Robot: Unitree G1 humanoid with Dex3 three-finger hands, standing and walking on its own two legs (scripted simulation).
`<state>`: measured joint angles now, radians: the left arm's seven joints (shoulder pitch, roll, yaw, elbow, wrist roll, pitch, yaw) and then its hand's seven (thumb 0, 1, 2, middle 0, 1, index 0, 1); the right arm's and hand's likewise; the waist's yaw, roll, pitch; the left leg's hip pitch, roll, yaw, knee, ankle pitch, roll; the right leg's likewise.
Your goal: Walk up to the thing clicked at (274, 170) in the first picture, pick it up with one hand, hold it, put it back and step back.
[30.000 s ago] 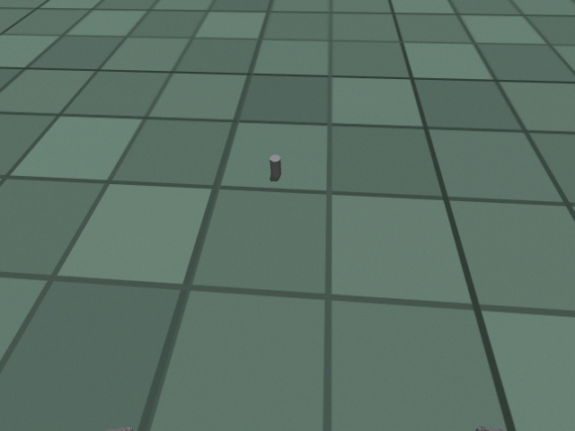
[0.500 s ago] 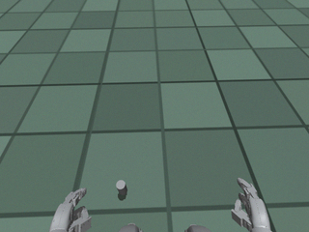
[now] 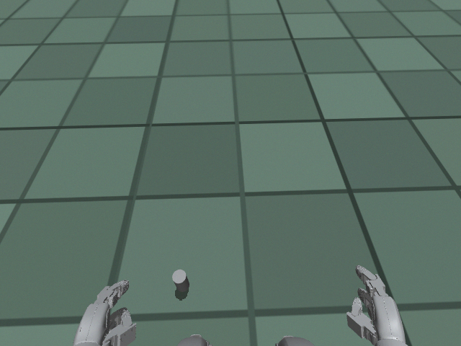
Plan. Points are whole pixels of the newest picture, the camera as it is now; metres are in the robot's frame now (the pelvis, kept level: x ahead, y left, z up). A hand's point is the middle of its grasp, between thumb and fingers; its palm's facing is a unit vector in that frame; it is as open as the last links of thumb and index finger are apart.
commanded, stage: home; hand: left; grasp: from above
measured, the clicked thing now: (181, 280) +0.44 +0.21 -0.66
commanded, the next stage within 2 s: stand in 0.22 s
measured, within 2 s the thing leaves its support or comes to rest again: neither
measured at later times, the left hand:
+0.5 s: hand out of the picture +0.14 +0.22 -0.09, palm faces +0.02 -0.95 -0.33, open 7.4 cm
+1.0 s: hand out of the picture +0.01 +0.24 -0.10, palm faces +0.04 -0.95 -0.32, open 7.3 cm
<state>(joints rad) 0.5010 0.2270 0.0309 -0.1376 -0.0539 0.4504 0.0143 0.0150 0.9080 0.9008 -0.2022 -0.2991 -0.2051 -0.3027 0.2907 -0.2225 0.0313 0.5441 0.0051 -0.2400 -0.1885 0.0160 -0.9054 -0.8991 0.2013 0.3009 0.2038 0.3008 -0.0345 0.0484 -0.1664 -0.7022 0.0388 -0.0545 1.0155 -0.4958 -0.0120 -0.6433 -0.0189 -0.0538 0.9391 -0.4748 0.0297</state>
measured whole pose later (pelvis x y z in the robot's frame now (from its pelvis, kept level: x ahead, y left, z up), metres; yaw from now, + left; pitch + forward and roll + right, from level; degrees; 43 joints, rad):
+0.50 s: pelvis -0.01 +0.00 +0.02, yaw +0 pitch +2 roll +0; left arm 0.23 0.28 0.02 0.51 0.05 0.11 0.03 0.01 0.91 0.90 -0.21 -0.30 -0.21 -0.30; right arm 0.18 -0.28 -0.01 0.80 -0.06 -0.06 -0.03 0.01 -0.90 -0.90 0.20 0.30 0.21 0.30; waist 0.03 -0.01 0.00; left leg -0.48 0.00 -0.01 0.86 -0.42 0.00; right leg -0.46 -0.06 -0.02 0.85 -0.43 0.03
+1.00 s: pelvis -0.02 +0.01 +0.06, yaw +0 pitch -5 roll +0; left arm 0.22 0.28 0.04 1.09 0.04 0.02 0.02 0.01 0.91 0.90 -0.21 -0.30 -0.21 -0.30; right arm 0.18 -0.28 -0.03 1.07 -0.03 0.01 -0.02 0.01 -0.91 -0.90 0.20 0.30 0.20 0.30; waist 0.03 0.01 0.06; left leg -0.16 -0.01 -0.01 0.45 -0.21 0.00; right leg -0.13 -0.06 -0.03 0.43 -0.22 0.04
